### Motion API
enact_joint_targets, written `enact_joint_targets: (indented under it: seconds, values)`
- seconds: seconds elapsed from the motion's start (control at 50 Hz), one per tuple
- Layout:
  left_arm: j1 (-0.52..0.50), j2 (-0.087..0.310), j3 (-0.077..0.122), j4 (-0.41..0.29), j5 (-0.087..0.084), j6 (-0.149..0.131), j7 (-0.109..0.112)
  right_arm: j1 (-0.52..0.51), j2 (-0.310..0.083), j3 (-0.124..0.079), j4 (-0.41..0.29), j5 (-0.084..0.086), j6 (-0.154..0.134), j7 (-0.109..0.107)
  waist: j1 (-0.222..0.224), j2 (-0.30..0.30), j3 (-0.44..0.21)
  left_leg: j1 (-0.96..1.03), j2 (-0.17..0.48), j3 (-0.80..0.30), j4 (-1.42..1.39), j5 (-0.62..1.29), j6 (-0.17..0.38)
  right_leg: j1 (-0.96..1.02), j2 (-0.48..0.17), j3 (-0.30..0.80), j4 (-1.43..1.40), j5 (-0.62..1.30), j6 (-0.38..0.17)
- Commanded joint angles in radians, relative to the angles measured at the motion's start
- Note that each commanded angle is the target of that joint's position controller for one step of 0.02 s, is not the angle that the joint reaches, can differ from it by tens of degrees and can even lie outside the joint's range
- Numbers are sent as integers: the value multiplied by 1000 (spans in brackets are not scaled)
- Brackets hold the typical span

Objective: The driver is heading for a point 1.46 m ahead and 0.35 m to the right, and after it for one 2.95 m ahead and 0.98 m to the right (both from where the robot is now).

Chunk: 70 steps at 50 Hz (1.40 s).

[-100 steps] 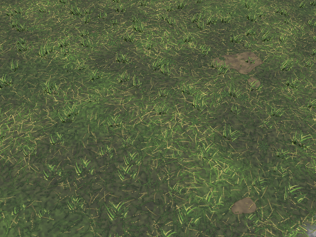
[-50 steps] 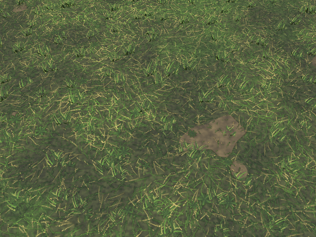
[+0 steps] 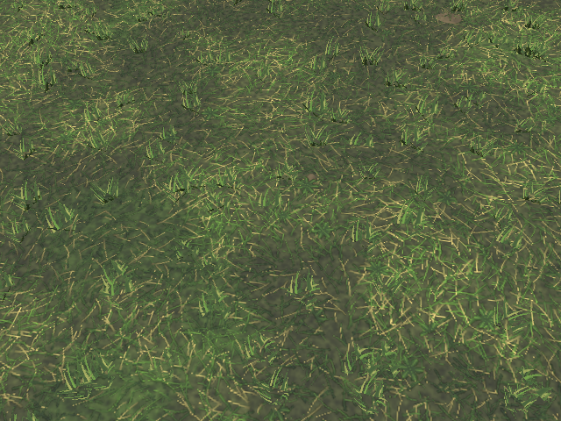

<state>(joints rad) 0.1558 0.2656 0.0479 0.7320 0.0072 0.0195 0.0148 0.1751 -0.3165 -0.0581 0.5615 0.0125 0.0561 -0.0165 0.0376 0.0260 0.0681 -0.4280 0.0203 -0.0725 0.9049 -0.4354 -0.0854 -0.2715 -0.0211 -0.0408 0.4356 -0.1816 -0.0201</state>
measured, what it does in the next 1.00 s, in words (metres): steps on the spot: left foot, then right foot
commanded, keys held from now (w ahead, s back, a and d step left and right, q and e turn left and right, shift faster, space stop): shift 1.00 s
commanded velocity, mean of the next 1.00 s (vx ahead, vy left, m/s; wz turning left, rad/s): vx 0.00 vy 0.00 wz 0.08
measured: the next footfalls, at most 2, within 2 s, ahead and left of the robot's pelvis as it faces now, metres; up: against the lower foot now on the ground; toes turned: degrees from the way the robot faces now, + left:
left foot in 0.10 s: +0.02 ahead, +0.14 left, +0.00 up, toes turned +0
right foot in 0.36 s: +0.04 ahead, -0.11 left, +0.00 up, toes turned +3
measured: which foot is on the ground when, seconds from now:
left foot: up 0.00-0.08, down 0.10-1.00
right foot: down 0.00-0.10, up 0.12-0.34, down 0.36-1.00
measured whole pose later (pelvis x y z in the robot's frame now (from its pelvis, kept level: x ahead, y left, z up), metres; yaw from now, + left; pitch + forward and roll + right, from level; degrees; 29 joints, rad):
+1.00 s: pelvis +0.00 +0.00 -0.01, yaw +4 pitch -1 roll +0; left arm 0.18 0.23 0.00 0.95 0.00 -0.01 0.02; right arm 0.25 -0.22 -0.04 0.91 -0.01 0.02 -0.05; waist 0.00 0.00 0.04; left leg -0.20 0.00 -0.07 0.51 -0.29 -0.03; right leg -0.21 0.00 -0.02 0.53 -0.29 -0.01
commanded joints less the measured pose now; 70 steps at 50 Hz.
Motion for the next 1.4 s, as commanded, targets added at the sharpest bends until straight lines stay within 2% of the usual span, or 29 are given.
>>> enact_joint_targets:
  seconds: [0.02,0.06,0.08,0.1,0.12,0.14,0.16,0.18,0.22,0.3,0.34,0.36,0.38,0.4,0.42,0.46,0.5,0.72,1.16,1.18,1.2,1.22,1.24,1.26,1.28,1.3,1.32,1.36,1.4]
  values:
    - [-15,207,52,-48,-13,-9,-5,-10,-74,-14,-66,0,-17,2,6,-220,-162,54,-25,67,-186,11,18,169,-232,201,-87,300,-221]
    - [-14,198,44,-31,-29,-7,-5,44,-59,-12,-31,-2,-17,8,-30,-208,-164,177,-43,93,-429,160,58,140,-221,179,-34,330,-193]
    - [15,180,38,-13,-39,-10,-4,63,-64,-13,-17,-5,-18,10,-40,-194,-161,270,-47,88,-565,258,90,94,-201,159,-7,297,-150]
    - [54,142,24,-3,-27,-20,-9,67,-98,-17,-24,-12,-15,7,-27,-119,-195,407,41,-27,-571,372,128,-7,-163,123,51,167,-70]
    - [68,72,-2,-29,26,-38,-25,58,-180,-29,-42,-23,-6,-5,14,161,-229,521,253,-249,-508,698,211,-179,-57,10,223,-181,21]
    - [-25,96,6,-53,14,-42,-15,31,-135,-19,-35,-49,-18,6,-47,221,-197,341,327,-304,-553,605,341,-201,-29,30,260,-366,57]
    - [-54,146,19,-49,1,-36,-9,-5,-95,-7,-39,-57,-37,13,-52,162,-146,294,279,-273,-583,528,340,-177,-44,55,338,-356,70]
    - [-43,143,24,-35,-4,-28,-7,-33,-70,0,-25,-54,-51,13,-39,158,-131,278,238,-228,-581,506,308,-179,-43,61,367,-326,77]
    - [9,143,29,-5,5,-9,-1,-71,-80,0,-13,-34,-67,13,-21,149,-108,247,198,-173,-557,602,282,-149,-47,72,400,-271,100]
    - [11,90,7,0,-7,-13,-10,-61,-49,9,19,-27,-58,15,-26,123,-129,258,162,-137,-502,687,278,-51,-30,44,239,-201,102]
    - [31,83,0,9,-1,-18,-15,-56,-36,14,39,-15,-54,15,-4,103,-135,243,135,-130,-484,587,243,60,-22,36,10,27,83]
    - [32,109,2,8,13,-20,-14,-18,-27,17,55,-21,-60,16,-16,67,-146,221,106,-128,-483,466,202,131,-46,74,-15,176,69]
    - [31,165,10,0,15,-19,-9,14,-26,17,63,-36,-66,19,-49,-10,-136,187,56,-95,-466,322,163,160,-92,113,-1,298,41]
    - [13,194,21,19,0,-17,-9,44,-26,15,68,-42,-67,20,-80,-101,-116,191,12,-48,-489,259,132,106,-82,93,37,180,1]
    - [8,148,13,13,-3,-19,-14,-3,-50,12,76,-41,-64,16,-34,-76,-91,208,-2,-29,-462,239,110,58,-64,92,17,76,-9]
    - [1,120,2,26,8,-27,-10,-32,-35,10,76,-30,-54,4,-33,-81,-77,209,1,-23,-442,263,109,33,-56,93,-2,41,4]
    - [9,105,-5,36,7,-38,-7,-19,-28,9,85,-31,-45,-2,-31,-79,-80,208,0,-24,-442,283,109,38,-51,84,3,36,12]
    - [14,92,-19,89,2,-43,5,41,-20,-2,180,-25,-49,-19,-29,-24,-69,217,-3,-16,-440,316,84,33,-38,78,3,-8,1]
    - [49,72,-26,239,-6,-39,9,97,-2,1,402,-17,-47,-39,-30,-29,-42,243,-5,7,-473,344,68,57,-16,67,-31,41,-11]
    - [88,91,-17,258,-13,-34,13,130,4,0,423,-9,-46,-39,-26,-53,-88,240,-50,61,-429,115,78,83,-4,65,-44,-218,-32]
    - [119,128,-4,265,-27,-30,15,125,-2,-3,420,-1,-50,-36,-13,-96,-51,153,-74,89,-366,-113,91,69,-43,137,-90,-527,-71]
    - [173,164,8,271,-35,-35,16,65,-10,-5,390,4,-63,-30,18,-156,14,6,-67,98,-266,-194,101,75,-148,296,-185,-759,-131]
    - [192,213,25,273,-40,-49,17,-2,27,6,348,19,-87,-19,26,-262,71,-81,-40,123,-104,-81,107,64,-309,521,-315,-861,-214]
    - [178,208,27,258,-31,-68,19,-75,14,5,316,23,-109,-9,39,-238,130,-176,28,51,25,-63,118,40,-388,637,-380,-765,-260]
    - [143,179,21,240,-18,-88,18,-82,4,-1,310,21,-127,-1,17,-182,122,-242,67,19,98,-39,131,76,-396,626,-373,-642,-249]
    - [103,151,15,218,-20,-102,14,-44,11,-2,321,18,-142,6,-14,-148,70,-247,94,10,98,-4,143,112,-363,556,-345,-547,-213]
    - [83,144,15,203,-35,-106,10,-19,13,-2,328,20,-155,12,-28,-140,35,-205,103,24,7,13,147,117,-328,467,-341,-476,-178]
    - [58,167,22,192,-51,-103,8,21,27,-3,352,18,-170,15,-55,-169,-14,43,54,102,-207,64,133,20,-210,268,-324,-343,-127]
    - [53,183,28,185,-55,-94,6,103,38,-6,395,18,-170,18,-100,-154,-22,234,-10,200,-348,168,102,-74,-165,182,-246,-368,-138]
